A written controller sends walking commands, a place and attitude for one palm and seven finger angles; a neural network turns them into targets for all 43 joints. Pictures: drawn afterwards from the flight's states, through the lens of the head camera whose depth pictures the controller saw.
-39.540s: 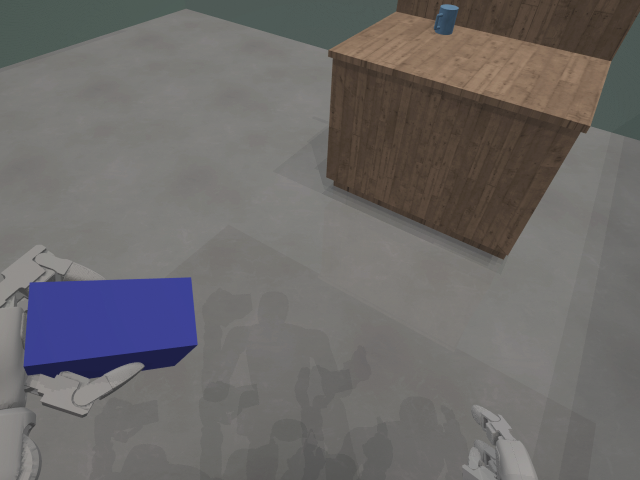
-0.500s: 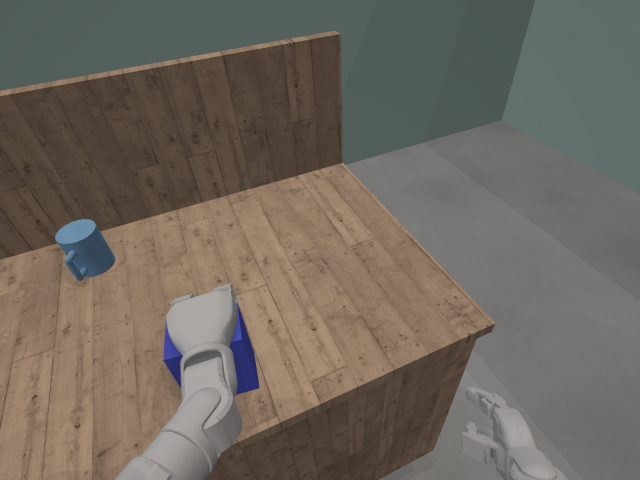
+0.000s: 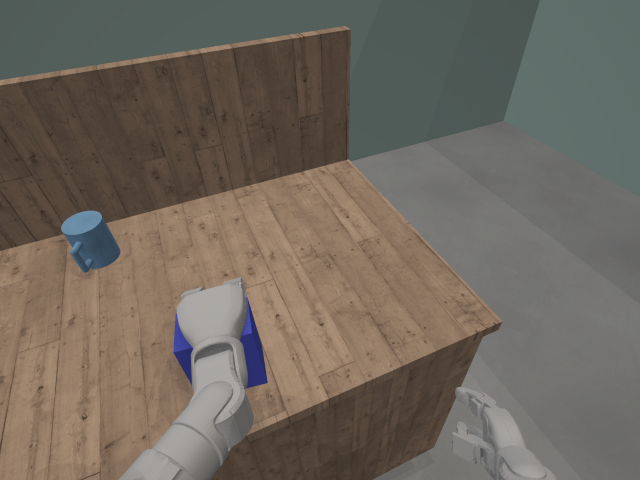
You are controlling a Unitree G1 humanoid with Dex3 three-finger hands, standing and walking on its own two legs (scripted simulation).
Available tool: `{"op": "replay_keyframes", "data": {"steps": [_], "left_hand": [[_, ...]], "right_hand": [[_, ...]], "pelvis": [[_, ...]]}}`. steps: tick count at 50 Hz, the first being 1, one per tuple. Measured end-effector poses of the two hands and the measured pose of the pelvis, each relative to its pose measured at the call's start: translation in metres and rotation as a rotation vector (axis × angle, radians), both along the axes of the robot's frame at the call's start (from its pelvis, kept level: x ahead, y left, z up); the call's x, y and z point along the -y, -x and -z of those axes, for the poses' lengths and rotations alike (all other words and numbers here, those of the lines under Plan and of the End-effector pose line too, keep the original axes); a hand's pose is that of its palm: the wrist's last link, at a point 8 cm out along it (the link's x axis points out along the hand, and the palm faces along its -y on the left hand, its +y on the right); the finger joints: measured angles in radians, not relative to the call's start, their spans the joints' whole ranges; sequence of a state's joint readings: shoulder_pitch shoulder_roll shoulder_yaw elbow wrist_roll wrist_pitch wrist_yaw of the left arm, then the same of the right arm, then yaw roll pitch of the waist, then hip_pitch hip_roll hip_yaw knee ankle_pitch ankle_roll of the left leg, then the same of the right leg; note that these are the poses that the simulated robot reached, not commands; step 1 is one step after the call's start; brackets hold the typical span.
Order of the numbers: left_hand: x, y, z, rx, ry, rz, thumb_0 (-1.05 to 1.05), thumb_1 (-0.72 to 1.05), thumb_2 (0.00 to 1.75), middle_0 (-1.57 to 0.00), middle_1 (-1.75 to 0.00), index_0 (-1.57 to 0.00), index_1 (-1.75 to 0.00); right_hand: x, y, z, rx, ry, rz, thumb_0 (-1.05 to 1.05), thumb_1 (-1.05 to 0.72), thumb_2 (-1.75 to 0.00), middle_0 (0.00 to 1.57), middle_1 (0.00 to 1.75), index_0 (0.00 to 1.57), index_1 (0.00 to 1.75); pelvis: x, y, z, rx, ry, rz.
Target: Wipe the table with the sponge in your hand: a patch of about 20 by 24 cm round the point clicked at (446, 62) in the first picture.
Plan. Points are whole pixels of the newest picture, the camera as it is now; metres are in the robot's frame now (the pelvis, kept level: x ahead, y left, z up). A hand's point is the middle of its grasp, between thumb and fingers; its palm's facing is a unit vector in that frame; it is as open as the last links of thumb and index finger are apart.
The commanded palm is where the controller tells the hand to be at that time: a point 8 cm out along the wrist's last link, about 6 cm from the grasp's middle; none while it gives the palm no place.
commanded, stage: wipe back along the third lane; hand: left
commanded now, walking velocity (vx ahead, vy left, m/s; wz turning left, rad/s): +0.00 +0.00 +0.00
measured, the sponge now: (226, 357) +0.29 +0.19 -0.03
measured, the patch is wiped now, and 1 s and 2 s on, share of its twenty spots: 1.00 1.00 1.00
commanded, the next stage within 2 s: slide back across to the middle lane in 0.24 s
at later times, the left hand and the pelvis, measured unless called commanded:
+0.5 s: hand (222, 336) +0.29 +0.19 +0.02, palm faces +0.01 -0.09 -1.00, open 10.3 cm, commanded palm +0.24 +0.17 +0.06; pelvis -0.01 +0.00 +0.00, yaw -1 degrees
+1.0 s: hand (194, 355) +0.26 +0.21 +0.03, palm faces +0.03 -0.17 -0.98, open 10.3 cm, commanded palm +0.20 +0.22 +0.07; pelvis +0.01 -0.01 +0.01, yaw -2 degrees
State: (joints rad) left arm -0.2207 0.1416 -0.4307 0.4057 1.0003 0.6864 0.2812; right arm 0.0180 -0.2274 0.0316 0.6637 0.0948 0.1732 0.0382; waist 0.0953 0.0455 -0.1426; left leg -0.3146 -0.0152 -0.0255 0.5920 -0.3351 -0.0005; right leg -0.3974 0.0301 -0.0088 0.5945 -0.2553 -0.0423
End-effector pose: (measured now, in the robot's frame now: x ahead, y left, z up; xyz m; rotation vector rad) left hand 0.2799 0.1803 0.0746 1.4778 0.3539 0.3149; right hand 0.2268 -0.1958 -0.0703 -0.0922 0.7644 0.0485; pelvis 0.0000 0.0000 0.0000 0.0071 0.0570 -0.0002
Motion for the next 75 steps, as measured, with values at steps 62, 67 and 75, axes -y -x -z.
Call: {"op": "replay_keyframes", "data": {"steps": [62,67,75], "left_hand": [[-0.055,0.055,-0.005,-0.016,0.067,-0.063,-0.02,-0.50,1.04,-0.65,-1.34,-0.69,-1.36],[-0.057,0.047,-0.004,-0.032,0.048,-0.059,-0.03,-0.51,1.04,-0.67,-1.33,-0.71,-1.34],[-0.063,0.029,-0.003,-0.031,0.004,-0.072,-0.03,-0.52,1.04,-0.68,-1.32,-0.72,-1.33]], "right_hand": [[0.006,-0.004,-0.020,0.089,0.040,0.012,0.01,-0.90,-0.90,0.20,0.30,0.20,0.30],[0.004,0.008,-0.010,0.065,0.048,0.025,0.01,-0.90,-0.90,0.20,0.30,0.20,0.30],[0.009,0.031,0.007,0.006,0.059,0.049,0.01,-0.90,-0.90,0.20,0.30,0.20,0.30]], "pelvis": [[-0.002,0.002,-0.009,0.074,0.004,0.021],[-0.004,0.008,-0.008,0.055,0.000,0.017],[-0.001,0.015,-0.005,0.021,-0.005,0.009]]}}
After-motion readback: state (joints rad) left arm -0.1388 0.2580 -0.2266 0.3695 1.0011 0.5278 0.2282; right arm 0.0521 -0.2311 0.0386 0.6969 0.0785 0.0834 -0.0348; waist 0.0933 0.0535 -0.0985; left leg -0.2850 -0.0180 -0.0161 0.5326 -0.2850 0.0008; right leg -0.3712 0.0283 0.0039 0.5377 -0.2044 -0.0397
